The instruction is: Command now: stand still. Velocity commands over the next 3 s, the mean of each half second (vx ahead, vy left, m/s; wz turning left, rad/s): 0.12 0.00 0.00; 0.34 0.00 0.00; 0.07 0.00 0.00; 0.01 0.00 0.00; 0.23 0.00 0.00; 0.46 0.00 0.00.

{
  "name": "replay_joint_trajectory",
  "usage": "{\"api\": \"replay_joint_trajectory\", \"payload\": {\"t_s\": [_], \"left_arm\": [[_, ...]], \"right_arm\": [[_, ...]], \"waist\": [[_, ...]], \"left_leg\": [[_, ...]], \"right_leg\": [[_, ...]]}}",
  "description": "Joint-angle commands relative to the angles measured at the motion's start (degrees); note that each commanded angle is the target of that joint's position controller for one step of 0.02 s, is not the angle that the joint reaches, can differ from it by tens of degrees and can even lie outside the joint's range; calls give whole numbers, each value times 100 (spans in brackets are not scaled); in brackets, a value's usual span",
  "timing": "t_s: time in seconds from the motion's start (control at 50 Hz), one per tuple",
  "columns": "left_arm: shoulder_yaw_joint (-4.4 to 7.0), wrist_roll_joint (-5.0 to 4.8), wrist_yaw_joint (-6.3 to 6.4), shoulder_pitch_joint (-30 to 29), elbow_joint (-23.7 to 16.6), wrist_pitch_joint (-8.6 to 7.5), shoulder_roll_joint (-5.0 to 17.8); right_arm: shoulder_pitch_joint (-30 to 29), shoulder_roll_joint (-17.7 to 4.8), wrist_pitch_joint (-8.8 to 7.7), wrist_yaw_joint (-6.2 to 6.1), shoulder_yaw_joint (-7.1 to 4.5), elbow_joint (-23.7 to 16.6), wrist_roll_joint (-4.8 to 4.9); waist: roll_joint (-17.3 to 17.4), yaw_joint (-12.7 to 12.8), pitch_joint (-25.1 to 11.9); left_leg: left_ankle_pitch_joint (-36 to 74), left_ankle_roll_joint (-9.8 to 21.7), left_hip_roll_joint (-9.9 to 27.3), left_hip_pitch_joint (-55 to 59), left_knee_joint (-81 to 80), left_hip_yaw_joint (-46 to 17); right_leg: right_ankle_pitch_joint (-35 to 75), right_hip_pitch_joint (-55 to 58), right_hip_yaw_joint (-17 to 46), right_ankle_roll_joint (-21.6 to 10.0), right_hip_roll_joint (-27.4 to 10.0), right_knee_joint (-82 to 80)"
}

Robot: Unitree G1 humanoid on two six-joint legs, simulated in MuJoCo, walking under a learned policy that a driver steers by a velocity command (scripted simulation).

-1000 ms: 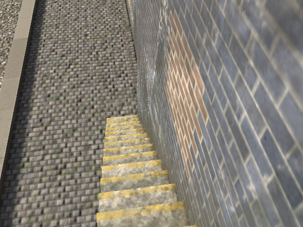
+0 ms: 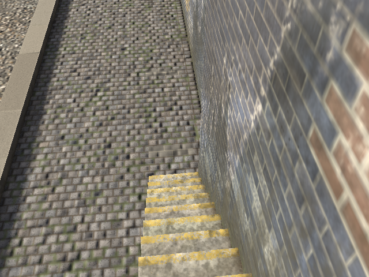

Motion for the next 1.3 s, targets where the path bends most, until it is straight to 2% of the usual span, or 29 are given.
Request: {"api": "replay_joint_trajectory", "payload": {"t_s": [0.02, 0.06, 0.1, 0.14, 0.22, 0.26, 0.3, 0.32, 0.34, 0.36, 0.38, 0.42, 0.46, 0.52, 0.58, 0.6, 0.62, 0.66, 0.7, 0.74, 0.8, 0.9, 0.98, 1.02, 1.06, 1.1, 1.2, 1.24, 1.3], "left_arm": [[111, 315, -54, -1848, -1327, -681, 678], [-15, -193, -299, -1464, -1315, -865, 506], [-123, -579, -476, 1721, 125, -327, -461], [14, -324, -355, 3533, 921, 272, 125], [-6, 244, -372, 1832, 82, 133, 887], [57, 109, -273, 1319, -143, -163, 1391], [-310, 39, -464, 1157, -484, -165, 852], [-253, -166, -350, 2066, 222, -233, 1061], [5, -458, -29, 1498, 316, -314, 1464], [-250, -529, 54, -277, 26, -368, 841], [-612, -505, -1, -723, -101, -379, 0], [-605, -389, 24, 909, 398, -402, 159], [-580, -559, 142, 1092, 442, -320, 11], [-346, -387, 111, 1081, 207, -54, 166], [-78, -452, -95, -41, -156, 2, 674], [48, -406, -96, -260, -267, -95, 606], [19, -732, -101, 662, -828, -261, 239], [86, -217, -68, 392, -616, -219, 458], [11, -75, -98, -81, -763, 62, 83], [-117, -139, -133, -834, -1167, 303, -287], [-10, 22, -159, 763, -250, 496, -330], [-115, -95, -366, -1801, -1067, 116, 106], [125, -316, -397, 1271, 24, 153, 773], [276, 2, -368, 2618, 322, 182, 1220], [18, -93, -456, 1467, 6, -33, 1173], [-121, -538, -430, 1277, -69, -81, 853], [-546, -251, -71, 860, -213, -139, 414], [-752, -308, -99, 904, -333, -103, 44], [-845, -383, -90, 428, -522, -162, 162]], "right_arm": [[3661, -899, 155, -234, -158, 978, -68], [1693, -533, 363, -546, -157, 397, -279], [-94, -607, 335, -545, -163, 307, 181], [-1099, -730, 258, -358, -230, 287, 245], [-753, -546, 617, -334, -291, 263, -79], [-622, -782, 615, -100, -359, -76, -50], [-334, 36, 1082, 125, -151, -153, 97], [668, 829, 1189, 26, -4, -193, -327], [1078, 204, 1183, -267, -76, -587, -597], [1415, 24, 1207, -325, 87, -541, -499], [1026, -159, 1115, -142, 204, -375, -444], [849, -572, 1018, 71, -19, 340, -176], [-482, -977, 722, 215, -75, -143, -119], [-919, 12, 453, 350, 158, -386, -128], [1764, -514, 440, 314, -195, 347, -324], [2388, -970, 476, 298, -330, 355, -62], [1705, -1428, 430, 353, -335, 89, -210], [1669, -1068, 440, 492, -394, 94, -194], [1289, -1162, 417, 368, -488, 116, -277], [143, -160, 295, 300, -77, -49, -242], [-386, -795, 302, 300, -150, -60, -155], [455, -400, 436, -64, -60, 182, 19], [-7, -658, 619, -51, -202, 195, -186], [-523, -619, 819, 45, -255, 265, -152], [1425, 330, 1236, -94, -177, 294, -9], [1077, 28, 1483, -93, -126, 347, -424], [-581, -255, 1757, -82, -151, -242, -162], [-641, -56, 1920, 24, -85, -202, -92], [-1086, 43, 1947, 49, -17, -302, 17]], "waist": [[1085, -1465, 563], [-769, -458, 190], [-699, 1175, -1654], [-580, 2105, -955], [-559, 1153, 967], [-918, 591, 711], [-868, 487, -118], [-2324, 119, 343], [-3391, -231, 575], [-2834, -1002, 635], [-929, -1095, 130], [-616, -407, 457], [-453, 26, 1192], [-208, 633, 1348], [-296, -731, -5], [871, -1263, -133], [2255, -42, -725], [421, -127, -492], [898, -55, -103], [363, 554, 1008], [338, 1161, 80], [172, -361, 630], [543, 529, -2], [233, 1358, 95], [-1917, -349, 232], [-1116, -256, 237], [-1675, 7, 296], [-854, -121, 588], [-1990, -109, 377]], "left_leg": [[9446, 520, 1360, 4591, -102, -1819], [6645, 330, 650, 2426, -194, -887], [2014, 423, -94, -2626, 1196, -90], [495, 249, -413, -3071, 3260, 478], [-3198, 47, -1259, -3478, 6064, 1186], [-2746, 157, -1353, -4437, 6150, 1486], [-1962, 174, -1257, -4008, 5455, 1248], [-1352, 164, -730, -4369, 7016, 929], [233, -35, 689, -5586, 5666, -1302], [2183, -271, 1533, -4577, 3343, -2122], [3190, -484, 812, -2678, 2187, -1214], [3074, -519, 198, -1581, 2800, 6], [4550, -376, 207, -2835, 779, 257], [6090, -365, 95, -674, -1827, 944], [5555, 222, 375, 1717, -1340, 482], [7477, 736, 1233, 2278, -2230, -131], [11491, 1587, 2633, 3620, -166, -1619], [7782, 1663, 2591, 2378, -892, -1661], [4338, 2514, 3125, 661, -1508, -3061], [2374, 1474, 2411, -2005, -1754, -1985], [3353, 956, 1421, -4022, -1546, -455], [728, 626, 829, -1224, -261, -118], [1759, 579, 656, -1376, 1600, -150], [1235, 260, 76, -2199, 4358, 295], [-3049, 106, -519, -3921, 6758, 633], [-1326, 36, -256, -3950, 6302, -206], [727, -276, -155, -3838, 4705, -499], [2030, -399, -331, -3187, 2893, -804], [2677, -481, -429, -2009, 2691, -272]], "right_leg": [[-2166, -6281, 865, -317, 292, 1613], [2389, -3610, 205, 287, 24, -2187], [8140, 4571, 335, 604, -18, -2686], [8713, 5258, 672, 663, -376, -3777], [8614, 4171, 1069, 384, -1189, -6236], [8087, 4703, 588, 304, -1378, -5951], [8130, 4144, 159, 721, -1264, -3998], [10241, 3122, 942, -364, -2191, -3075], [7513, 2785, 2953, -1922, -4172, -3218], [4125, 944, 3127, -2054, -4119, -3538], [4342, 8, 1379, -1412, -2367, -3152], [5709, -625, 1169, -851, -1735, -2044], [936, -456, 731, -425, -651, -990], [-30, -1393, 149, -528, -202, -273], [1393, -2002, 202, -522, -308, 3041], [-2091, -2454, -312, -246, 771, 6255], [-3396, -4137, 226, -63, 768, 7781], [-1523, -4297, 715, -159, 116, 6211], [-1775, -4424, 959, 9, -290, 6086], [963, -3674, 954, 518, -459, 3115], [3453, 781, -62, 547, -175, 1451], [5295, 5, 112, 507, -388, -3525], [6584, 2764, 275, 493, -875, -4296], [5849, 3862, 2, 532, -1054, -4431], [10006, 4254, 732, 537, -2302, -2329], [7288, 2972, 1702, 268, -2685, -2841], [5237, 1070, 1657, -43, -2333, -2919], [3983, 511, 1120, 493, -1857, -3218], [1467, -24, 1000, 567, -1673, -4070]]}}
